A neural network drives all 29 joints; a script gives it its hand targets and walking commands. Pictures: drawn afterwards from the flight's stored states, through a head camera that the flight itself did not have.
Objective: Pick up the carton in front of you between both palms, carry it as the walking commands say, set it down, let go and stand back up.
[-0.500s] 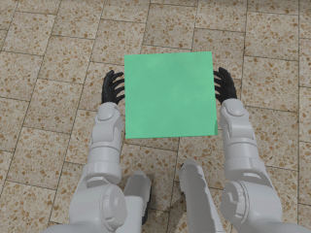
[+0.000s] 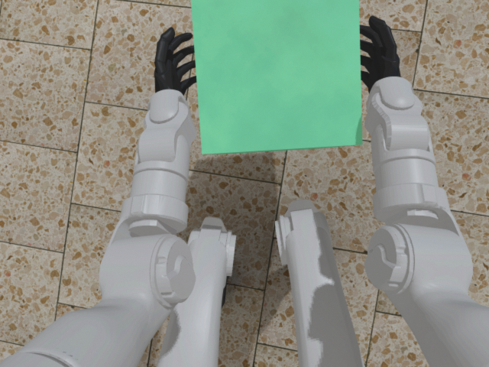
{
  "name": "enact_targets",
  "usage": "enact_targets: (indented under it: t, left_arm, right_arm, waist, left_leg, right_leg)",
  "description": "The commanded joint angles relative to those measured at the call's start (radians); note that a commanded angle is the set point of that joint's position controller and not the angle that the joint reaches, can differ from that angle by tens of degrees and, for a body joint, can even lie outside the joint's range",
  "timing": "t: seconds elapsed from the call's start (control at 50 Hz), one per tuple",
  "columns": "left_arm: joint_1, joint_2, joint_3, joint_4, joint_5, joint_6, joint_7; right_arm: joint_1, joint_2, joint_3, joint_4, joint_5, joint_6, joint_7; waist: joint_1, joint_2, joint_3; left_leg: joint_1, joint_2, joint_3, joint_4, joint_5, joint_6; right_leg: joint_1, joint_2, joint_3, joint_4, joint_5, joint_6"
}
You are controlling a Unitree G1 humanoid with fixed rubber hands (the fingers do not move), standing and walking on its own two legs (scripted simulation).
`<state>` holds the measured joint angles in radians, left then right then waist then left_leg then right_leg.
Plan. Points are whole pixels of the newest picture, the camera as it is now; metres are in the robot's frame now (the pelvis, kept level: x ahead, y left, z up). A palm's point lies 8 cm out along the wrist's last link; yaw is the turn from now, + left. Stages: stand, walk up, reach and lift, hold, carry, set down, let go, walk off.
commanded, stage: set down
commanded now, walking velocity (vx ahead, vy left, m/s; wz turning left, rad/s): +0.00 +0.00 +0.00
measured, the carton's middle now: (272, 91) +0.49 -0.09 -0.19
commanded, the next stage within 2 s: none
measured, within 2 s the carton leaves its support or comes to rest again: rests again in 1.02 s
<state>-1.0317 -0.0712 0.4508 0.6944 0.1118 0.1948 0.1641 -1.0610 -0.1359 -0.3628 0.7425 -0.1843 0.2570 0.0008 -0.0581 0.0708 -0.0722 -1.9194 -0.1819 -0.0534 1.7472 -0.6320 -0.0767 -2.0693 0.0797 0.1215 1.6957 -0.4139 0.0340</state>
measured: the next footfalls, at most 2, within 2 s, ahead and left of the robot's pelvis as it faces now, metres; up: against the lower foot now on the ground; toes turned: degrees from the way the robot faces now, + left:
none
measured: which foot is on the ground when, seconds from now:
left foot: down 0.00-1.00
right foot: down 0.00-1.00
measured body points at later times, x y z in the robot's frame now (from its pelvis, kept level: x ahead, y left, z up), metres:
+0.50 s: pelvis -0.02 +0.00 -0.09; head +0.34 -0.07 +0.17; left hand +0.53 +0.04 -0.26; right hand +0.50 -0.26 -0.26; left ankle +0.07 +0.13 -0.47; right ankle +0.12 -0.12 -0.47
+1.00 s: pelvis -0.02 +0.01 -0.11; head +0.34 -0.04 +0.13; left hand +0.53 +0.05 -0.29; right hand +0.50 -0.26 -0.30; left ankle +0.07 +0.13 -0.47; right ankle +0.12 -0.12 -0.47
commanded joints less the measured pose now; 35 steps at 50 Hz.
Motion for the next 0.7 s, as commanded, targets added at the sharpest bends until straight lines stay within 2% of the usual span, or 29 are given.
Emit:
enact_targets:
  t: [0.0,0.18,0.36,0.4,0.44,0.5,0.56,0.68]
  left_arm:
    - [-0.662,-0.817,-0.476,0.009,-0.071,-0.005,-0.193]
    - [-0.801,-0.77,-0.421,0.068,-0.081,0.008,-0.188]
    - [-0.931,-0.721,-0.443,0.085,-0.133,0.01,-0.171]
    - [-0.969,-0.71,-0.446,0.08,-0.136,0.011,-0.17]
    - [-0.976,-0.711,-0.468,0.083,-0.143,0.007,-0.171]
    - [-0.994,-0.73,-0.52,0.065,-0.173,-0.004,-0.171]
    - [-0.987,-0.746,-0.546,0.064,-0.187,-0.009,-0.171]
    - [-0.954,-0.742,-0.528,0.105,-0.174,-0.011,-0.177]
  right_arm:
    - [-0.574,0.833,0.423,-0.025,0.092,-0.016,0.176]
    - [-0.705,0.758,0.375,0.026,0.097,-0.005,0.199]
    - [-0.829,0.663,0.368,0.05,0.141,-0.009,0.224]
    - [-0.883,0.641,0.36,0.037,0.154,-0.013,0.238]
    - [-0.877,0.621,0.345,0.049,0.16,-0.02,0.251]
    - [-0.872,0.609,0.343,0.057,0.183,-0.032,0.262]
    - [-0.851,0.617,0.337,0.078,0.193,-0.033,0.272]
    - [-0.819,0.601,0.299,0.13,0.175,-0.034,0.297]
  waist:
    - [-0.053,-0.128,-1.053]
    - [-0.075,-0.119,-1.011]
    - [-0.114,-0.093,-0.995]
    - [-0.132,-0.054,-0.945]
    - [-0.149,-0.001,-0.899]
    - [-0.174,0.043,-0.91]
    - [-0.187,0.066,-0.917]
    - [-0.199,0.089,-0.814]
  left_leg:
    - [0.106,-0.067,0.133,-0.125,0.177,0.016]
    - [0.03,-0.072,0.152,-0.005,0.157,0.023]
    - [0.03,-0.07,0.159,0.109,0.179,0.027]
    - [0.046,-0.066,0.154,0.123,0.162,0.034]
    - [0.057,-0.063,0.155,0.143,0.208,0.027]
    - [0.074,-0.06,0.156,0.169,0.264,0.021]
    - [0.079,-0.06,0.157,0.182,0.287,0.019]
    - [0.056,-0.058,0.142,0.188,0.278,0.025]
  right_leg:
    - [0.975,0.039,-0.137,-0.076,0.283,0.01]
    - [0.864,0.025,-0.153,0.038,0.272,0.005]
    - [0.777,0.004,-0.175,0.16,0.304,-0.002]
    - [0.67,0.002,-0.176,0.159,0.264,-0.01]
    - [0.638,0.0,-0.172,0.189,0.311,-0.019]
    - [0.658,-0.004,-0.17,0.226,0.391,-0.028]
    - [0.659,-0.006,-0.172,0.247,0.424,-0.032]
    - [0.551,-0.013,-0.176,0.263,0.377,-0.041]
